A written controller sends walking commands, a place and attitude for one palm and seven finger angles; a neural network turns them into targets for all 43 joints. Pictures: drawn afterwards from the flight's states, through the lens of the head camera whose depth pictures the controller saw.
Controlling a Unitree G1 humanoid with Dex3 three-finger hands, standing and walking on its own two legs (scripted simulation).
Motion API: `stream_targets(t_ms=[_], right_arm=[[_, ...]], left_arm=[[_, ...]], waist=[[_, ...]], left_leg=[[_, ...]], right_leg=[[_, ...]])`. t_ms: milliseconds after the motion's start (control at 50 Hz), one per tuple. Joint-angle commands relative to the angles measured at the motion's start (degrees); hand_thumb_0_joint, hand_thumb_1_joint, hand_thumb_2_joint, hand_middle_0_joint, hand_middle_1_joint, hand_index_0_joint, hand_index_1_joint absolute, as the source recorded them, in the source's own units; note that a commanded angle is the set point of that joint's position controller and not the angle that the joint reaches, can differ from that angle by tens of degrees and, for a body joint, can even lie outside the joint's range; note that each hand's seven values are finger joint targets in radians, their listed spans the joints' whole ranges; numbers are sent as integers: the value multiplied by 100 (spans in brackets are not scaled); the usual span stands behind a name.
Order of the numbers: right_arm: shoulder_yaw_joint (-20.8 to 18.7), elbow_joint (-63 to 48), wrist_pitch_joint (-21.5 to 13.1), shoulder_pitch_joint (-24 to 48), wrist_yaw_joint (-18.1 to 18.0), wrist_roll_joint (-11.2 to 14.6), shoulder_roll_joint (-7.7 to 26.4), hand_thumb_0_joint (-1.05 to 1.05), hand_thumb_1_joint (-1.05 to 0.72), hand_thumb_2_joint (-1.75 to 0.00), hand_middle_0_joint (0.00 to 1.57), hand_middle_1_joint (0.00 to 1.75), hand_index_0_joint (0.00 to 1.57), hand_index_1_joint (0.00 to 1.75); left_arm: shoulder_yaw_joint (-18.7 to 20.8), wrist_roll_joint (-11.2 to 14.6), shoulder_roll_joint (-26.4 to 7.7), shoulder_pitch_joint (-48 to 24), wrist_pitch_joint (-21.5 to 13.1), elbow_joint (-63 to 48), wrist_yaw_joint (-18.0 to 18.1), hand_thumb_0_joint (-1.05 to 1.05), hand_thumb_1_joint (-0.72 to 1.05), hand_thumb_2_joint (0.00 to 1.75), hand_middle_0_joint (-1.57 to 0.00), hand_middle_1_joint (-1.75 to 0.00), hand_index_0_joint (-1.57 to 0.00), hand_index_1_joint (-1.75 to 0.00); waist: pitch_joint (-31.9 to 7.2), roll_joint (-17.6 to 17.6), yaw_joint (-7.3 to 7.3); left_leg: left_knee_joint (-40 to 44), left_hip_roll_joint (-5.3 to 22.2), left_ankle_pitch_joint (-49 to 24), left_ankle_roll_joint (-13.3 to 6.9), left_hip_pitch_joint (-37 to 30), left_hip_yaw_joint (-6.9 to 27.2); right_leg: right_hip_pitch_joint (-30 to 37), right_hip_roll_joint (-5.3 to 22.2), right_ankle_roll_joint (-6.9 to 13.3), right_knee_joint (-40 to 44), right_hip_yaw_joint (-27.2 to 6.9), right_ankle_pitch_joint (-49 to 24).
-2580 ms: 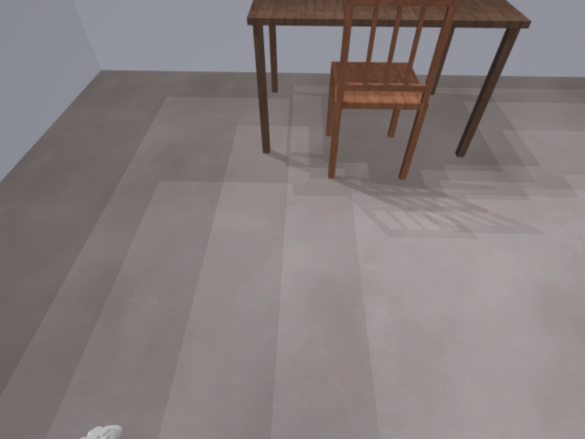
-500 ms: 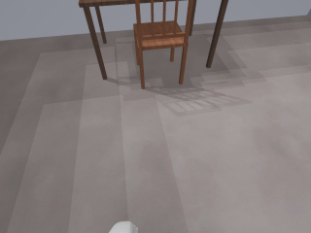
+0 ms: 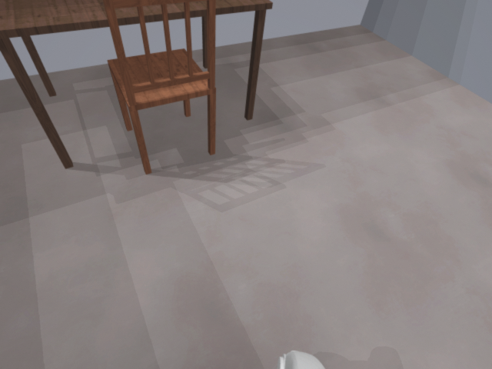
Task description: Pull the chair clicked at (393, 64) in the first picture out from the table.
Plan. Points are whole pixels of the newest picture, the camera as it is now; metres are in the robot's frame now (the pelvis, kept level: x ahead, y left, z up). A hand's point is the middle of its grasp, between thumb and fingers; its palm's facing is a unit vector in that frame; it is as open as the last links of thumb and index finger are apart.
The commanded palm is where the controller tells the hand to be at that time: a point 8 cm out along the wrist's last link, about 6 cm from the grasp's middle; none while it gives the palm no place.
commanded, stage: walk to a spot facing it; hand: left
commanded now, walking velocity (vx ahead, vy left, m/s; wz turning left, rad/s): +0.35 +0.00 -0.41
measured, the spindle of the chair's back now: (168, 44) +1.23 +0.41 -0.10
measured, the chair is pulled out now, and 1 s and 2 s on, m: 0.00 0.00 0.00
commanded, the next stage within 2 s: turn to face it in 1.32 s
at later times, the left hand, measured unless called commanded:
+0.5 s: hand (211, 262) +0.37 +0.10 -0.17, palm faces -0.18 -0.97 -0.18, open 7.1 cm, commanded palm none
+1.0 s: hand (214, 206) +0.52 +0.12 -0.17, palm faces -0.24 -0.96 -0.15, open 7.3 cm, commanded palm none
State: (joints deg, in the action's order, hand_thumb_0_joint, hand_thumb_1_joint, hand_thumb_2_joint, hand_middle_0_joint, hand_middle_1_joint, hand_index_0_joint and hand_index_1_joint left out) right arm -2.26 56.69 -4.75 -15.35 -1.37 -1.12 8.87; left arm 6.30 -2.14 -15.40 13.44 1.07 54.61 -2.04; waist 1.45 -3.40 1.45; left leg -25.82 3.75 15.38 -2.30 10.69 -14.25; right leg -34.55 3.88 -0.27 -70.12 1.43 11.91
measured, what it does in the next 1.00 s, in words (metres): walks ahead, turning right: right foot, then left foot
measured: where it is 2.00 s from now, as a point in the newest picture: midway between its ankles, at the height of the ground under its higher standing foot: (290, 250)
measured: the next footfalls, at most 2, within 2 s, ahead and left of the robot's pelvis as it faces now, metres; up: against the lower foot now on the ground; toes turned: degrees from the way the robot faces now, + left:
right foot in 0.34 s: +0.27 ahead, -0.15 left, +0.00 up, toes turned -17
left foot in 0.72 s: +0.49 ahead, +0.05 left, +0.00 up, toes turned -2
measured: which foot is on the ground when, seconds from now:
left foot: down 0.00-0.32, up 0.34-0.70, down 0.72-1.00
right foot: up 0.00-0.32, down 0.34-0.74, up 0.76-1.00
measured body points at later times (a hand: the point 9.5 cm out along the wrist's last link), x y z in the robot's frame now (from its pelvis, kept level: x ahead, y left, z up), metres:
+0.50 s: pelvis +0.23 -0.05 -0.01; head +0.26 -0.05 +0.44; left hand +0.37 +0.15 -0.16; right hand +0.13 -0.25 -0.16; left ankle +0.19 +0.10 -0.65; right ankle +0.23 -0.14 -0.74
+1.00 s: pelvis +0.45 -0.05 +0.00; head +0.46 -0.04 +0.45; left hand +0.54 +0.17 -0.16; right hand +0.38 -0.26 -0.15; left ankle +0.45 +0.06 -0.74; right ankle +0.44 -0.20 -0.67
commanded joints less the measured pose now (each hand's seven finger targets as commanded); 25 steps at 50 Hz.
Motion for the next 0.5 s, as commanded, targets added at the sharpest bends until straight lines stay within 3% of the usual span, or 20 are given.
stream_targets(t_ms=[0,60,80,120,160,200,240,260,280,300,320,340,360,400,420,460,480], right_arm=[[-144,-24,-132,-679,-20,15,683,0,-90,-90,20,30,20,30],[-148,147,-126,-992,-11,-5,797,0,-90,-90,20,30,20,30],[-135,226,-112,-1178,-9,-18,775,0,-90,-90,20,30,20,30],[-107,357,-88,-1382,-11,-41,752,0,-90,-90,20,30,20,30],[-95,456,-47,-1538,-8,-74,775,0,-90,-90,20,30,20,30],[-94,562,-11,-1753,-2,-86,793,0,-90,-90,20,30,20,30],[-116,571,8,-1621,-10,-67,952,0,-90,-90,20,30,20,30],[-133,555,24,-1538,-8,-36,1031,0,-90,-90,20,30,20,30],[-128,502,32,-1389,15,7,1065,0,-90,-90,20,30,20,30],[-77,384,36,-1501,100,98,757,0,-90,-90,20,30,20,30],[-23,182,-1,-1338,40,132,431,0,-90,-90,20,30,20,30],[-72,89,9,-864,26,132,616,0,-90,-90,20,30,20,30],[-123,40,39,-619,25,101,549,0,-90,-90,20,30,20,30],[-116,162,175,-649,55,-12,407,0,-90,-90,20,30,20,30],[-92,273,241,-915,67,-47,267,0,-90,-90,20,30,20,30],[-86,336,316,-1191,95,-55,155,0,-90,-90,20,30,20,30],[-106,264,328,-1073,111,-70,100,0,-90,-90,20,30,20,30]], left_arm=[[-109,-30,189,-169,-2,-341,-82,0,90,90,-20,-30,-20,-30],[-195,-23,254,-749,-16,-485,-109,0,90,90,-20,-30,-20,-30],[-223,-22,288,-1006,-24,-529,-112,0,90,90,-20,-30,-20,-30],[-267,-3,343,-1301,-54,-573,-112,0,90,90,-20,-30,-20,-30],[-292,18,366,-1556,-91,-601,-104,0,90,90,-20,-30,-20,-30],[-309,23,333,-1715,-147,-605,-77,0,90,90,-20,-30,-20,-30],[-293,26,260,-1165,-212,-460,-45,0,90,90,-20,-30,-20,-30],[-256,11,135,-614,-264,-268,-16,0,90,90,-20,-30,-20,-30],[-170,-10,-122,239,-339,29,15,0,90,90,-20,-30,-20,-30],[-32,-22,-726,977,-398,242,108,0,90,90,-20,-30,-20,-30],[70,98,-1198,1543,-398,414,169,0,90,90,-20,-30,-20,-30],[82,185,-1273,1410,-371,386,205,0,90,90,-20,-30,-20,-30],[16,182,-984,913,-359,285,221,0,90,90,-20,-30,-20,-30],[-124,150,-424,206,-417,206,284,0,90,90,-20,-30,-20,-30],[-172,112,-286,57,-463,211,283,0,90,90,-20,-30,-20,-30],[-202,83,-154,-32,-508,247,273,0,90,90,-20,-30,-20,-30],[-165,69,4,11,-514,169,271,0,90,90,-20,-30,-20,-30]], waist=[[307,735,-144],[399,701,-284],[487,713,-397],[552,848,-469],[592,1033,-566],[507,1012,-626],[67,1235,-322],[-279,1252,-82],[-773,1089,357],[-1424,81,622],[-1850,-573,629],[-1795,-262,697],[-1057,29,440],[-167,443,-50],[-107,281,-254],[-83,-176,-467],[-6,-297,-427]], left_leg=[[1623,1583,-740,-418,-519,1084],[1529,1586,-1423,-482,-979,703],[1511,1543,-1640,-463,-995,622],[1431,1513,-2193,-424,-1242,389],[1267,1549,-2621,-402,-1380,189],[1000,1580,-3510,-357,-1558,124],[198,1591,-5180,-272,-1911,-167],[-546,1513,-5602,-158,-1814,-251],[-1732,1364,-5066,52,-1030,-373],[-3323,1009,-2691,255,869,-366],[-5293,99,1853,514,2476,82],[-5646,298,1661,373,2581,979],[-5705,474,1174,371,2828,1144],[-4881,796,616,374,2351,1256],[-4502,776,502,412,2083,1158],[-3809,726,347,492,1804,1017],[-3478,709,189,513,1740,963]], right_leg=[[-908,365,-141,391,-187,-480],[-951,391,-141,1374,96,-544],[-835,340,-115,1680,213,-534],[-736,227,-41,2207,405,-520],[-465,118,79,2718,546,-344],[-108,-91,244,3058,720,-8],[588,-415,453,3450,951,313],[1405,-575,541,3759,1059,206],[2984,-538,645,4148,955,-392],[4935,696,1069,4121,-463,-828],[5898,2235,1842,4419,-2868,-2632],[5264,2167,1859,4760,-2723,-2540],[4511,1967,1709,4974,-2368,-1942],[2792,1469,1308,5361,-1356,-1255],[2347,1252,1172,5476,-992,-1225],[1944,993,1097,5596,-582,-1033],[1750,918,1096,5667,-520,-790]])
